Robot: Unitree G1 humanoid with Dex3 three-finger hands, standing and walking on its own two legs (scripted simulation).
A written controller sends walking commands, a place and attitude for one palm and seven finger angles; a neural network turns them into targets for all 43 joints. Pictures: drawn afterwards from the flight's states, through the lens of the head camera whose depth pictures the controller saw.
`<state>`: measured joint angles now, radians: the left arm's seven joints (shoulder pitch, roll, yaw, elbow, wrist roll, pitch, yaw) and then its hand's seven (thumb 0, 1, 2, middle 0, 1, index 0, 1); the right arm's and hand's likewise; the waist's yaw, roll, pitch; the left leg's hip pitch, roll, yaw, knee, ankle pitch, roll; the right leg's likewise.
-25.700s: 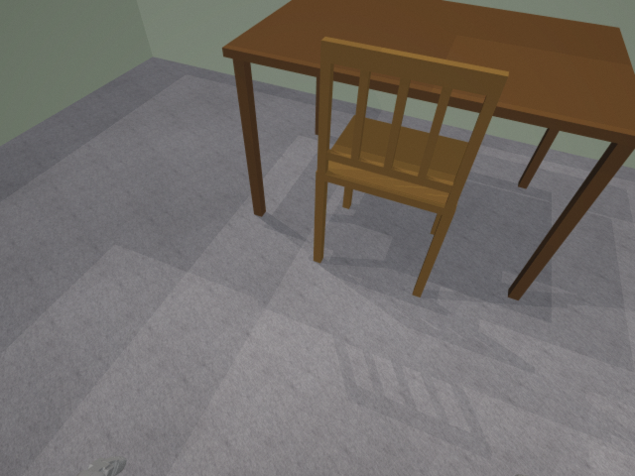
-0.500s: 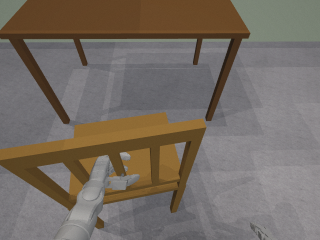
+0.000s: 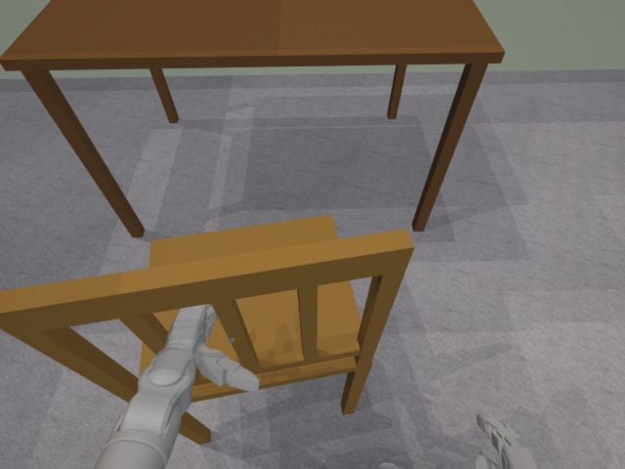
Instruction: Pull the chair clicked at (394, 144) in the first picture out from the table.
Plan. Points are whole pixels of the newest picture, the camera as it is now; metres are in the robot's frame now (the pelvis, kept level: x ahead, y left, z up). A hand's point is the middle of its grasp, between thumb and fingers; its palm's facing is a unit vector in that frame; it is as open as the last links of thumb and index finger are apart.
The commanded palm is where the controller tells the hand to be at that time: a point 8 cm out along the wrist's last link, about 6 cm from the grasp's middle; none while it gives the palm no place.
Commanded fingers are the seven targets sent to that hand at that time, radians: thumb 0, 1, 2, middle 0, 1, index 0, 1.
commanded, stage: draw the fingers out of the gap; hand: left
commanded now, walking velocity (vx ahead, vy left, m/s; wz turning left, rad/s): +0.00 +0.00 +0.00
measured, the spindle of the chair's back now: (238, 335) +0.31 +0.11 -0.06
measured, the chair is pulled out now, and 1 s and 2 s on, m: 0.56 0.56 0.56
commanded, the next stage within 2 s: draw the hand back to the body in 0.84 s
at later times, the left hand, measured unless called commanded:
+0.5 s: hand (218, 392) +0.23 +0.12 -0.04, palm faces -0.09 -0.99 -0.12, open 17.5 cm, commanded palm +0.22 +0.18 -0.02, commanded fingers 0.00 -0.55 0.20 0.00 0.00 0.00 0.00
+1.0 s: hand (212, 451) +0.16 +0.12 -0.04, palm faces -0.06 -0.99 -0.08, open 17.5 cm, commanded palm +0.15 +0.18 -0.01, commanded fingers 0.00 -0.55 0.20 0.00 0.00 0.00 0.00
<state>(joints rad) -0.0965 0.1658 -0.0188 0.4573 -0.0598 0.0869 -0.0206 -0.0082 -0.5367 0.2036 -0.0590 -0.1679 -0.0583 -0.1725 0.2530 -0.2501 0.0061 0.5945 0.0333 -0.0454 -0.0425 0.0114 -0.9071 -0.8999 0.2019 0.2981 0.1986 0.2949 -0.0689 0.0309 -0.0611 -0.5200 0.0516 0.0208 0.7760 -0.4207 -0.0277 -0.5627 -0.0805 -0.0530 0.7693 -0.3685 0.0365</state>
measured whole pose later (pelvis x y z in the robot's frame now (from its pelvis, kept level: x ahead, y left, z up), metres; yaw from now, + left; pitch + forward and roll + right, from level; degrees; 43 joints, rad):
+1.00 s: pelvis +0.00 +0.00 -0.02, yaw +2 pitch +10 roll -1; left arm 0.56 0.18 -0.13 -0.20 -0.05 0.16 0.00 -0.01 -0.54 0.20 0.00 0.00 0.00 0.00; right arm 0.24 -0.23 0.01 0.46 0.03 -0.10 -0.08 0.01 -0.91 -0.90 0.20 0.30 0.20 0.30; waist -0.05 0.04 -0.12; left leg -0.64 0.04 -0.03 0.96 -0.50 -0.03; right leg -0.65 -0.10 -0.09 0.93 -0.45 0.04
